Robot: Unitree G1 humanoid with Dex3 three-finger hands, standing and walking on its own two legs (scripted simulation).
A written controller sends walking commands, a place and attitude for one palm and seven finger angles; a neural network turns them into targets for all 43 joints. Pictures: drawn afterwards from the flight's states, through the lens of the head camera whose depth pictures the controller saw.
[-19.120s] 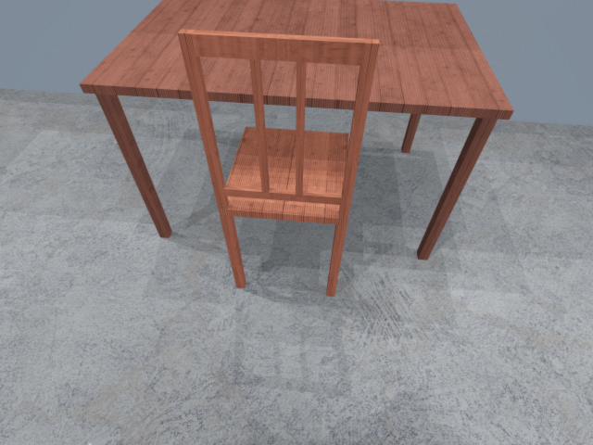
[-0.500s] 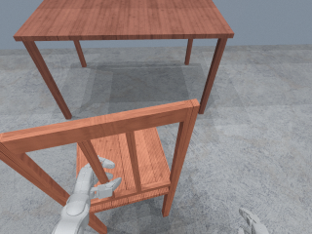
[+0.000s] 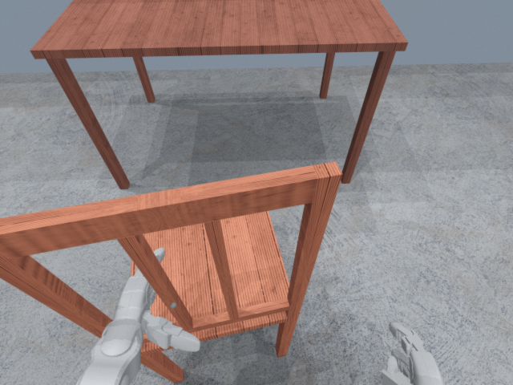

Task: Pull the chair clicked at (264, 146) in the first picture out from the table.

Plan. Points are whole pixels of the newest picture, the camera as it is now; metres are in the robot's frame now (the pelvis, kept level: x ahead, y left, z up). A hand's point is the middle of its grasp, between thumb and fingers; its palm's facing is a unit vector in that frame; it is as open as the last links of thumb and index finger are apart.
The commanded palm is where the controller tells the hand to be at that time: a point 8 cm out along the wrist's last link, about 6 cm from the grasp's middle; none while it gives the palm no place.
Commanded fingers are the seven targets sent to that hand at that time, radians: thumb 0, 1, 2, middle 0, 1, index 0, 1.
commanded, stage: open the thumb and straighten the fingers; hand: left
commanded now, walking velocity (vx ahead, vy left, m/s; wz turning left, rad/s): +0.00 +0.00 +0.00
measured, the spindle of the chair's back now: (166, 291) +0.27 +0.15 -0.01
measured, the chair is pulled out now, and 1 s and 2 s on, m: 0.60 0.60 0.59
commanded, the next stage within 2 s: draw the fingers out of the gap in 0.02 s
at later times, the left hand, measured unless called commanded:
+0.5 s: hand (161, 352) +0.18 +0.15 -0.03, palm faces +0.00 -0.99 -0.16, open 17.5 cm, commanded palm +0.16 +0.20 -0.01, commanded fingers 0.00 -0.55 0.20 0.00 0.00 0.00 0.00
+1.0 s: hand out of the picture +0.12 +0.15 -0.03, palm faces +0.02 -0.99 -0.15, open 17.5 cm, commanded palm +0.09 +0.20 +0.00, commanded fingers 0.00 -0.55 0.20 0.00 0.00 0.00 0.00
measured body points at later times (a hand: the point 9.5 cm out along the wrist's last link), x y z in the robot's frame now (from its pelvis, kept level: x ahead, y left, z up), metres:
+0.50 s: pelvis -0.01 +0.01 -0.01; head +0.03 +0.00 +0.44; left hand +0.18 +0.20 -0.02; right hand +0.16 -0.24 -0.09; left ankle -0.01 +0.14 -0.70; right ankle -0.03 -0.13 -0.70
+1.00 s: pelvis -0.01 +0.01 -0.02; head +0.01 +0.00 +0.43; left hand +0.11 +0.20 -0.02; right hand +0.17 -0.23 -0.08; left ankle -0.01 +0.14 -0.70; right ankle -0.03 -0.13 -0.70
